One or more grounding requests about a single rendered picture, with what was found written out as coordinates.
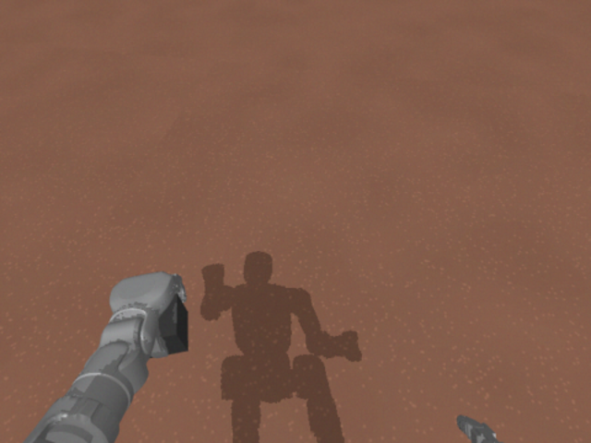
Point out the left robot hand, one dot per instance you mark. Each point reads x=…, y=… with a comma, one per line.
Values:
x=153, y=290

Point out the left robot arm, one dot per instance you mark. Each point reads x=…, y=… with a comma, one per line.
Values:
x=95, y=404

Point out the right robot hand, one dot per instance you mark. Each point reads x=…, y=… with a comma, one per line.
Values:
x=478, y=433

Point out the cube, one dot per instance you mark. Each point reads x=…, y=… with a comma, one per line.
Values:
x=173, y=326

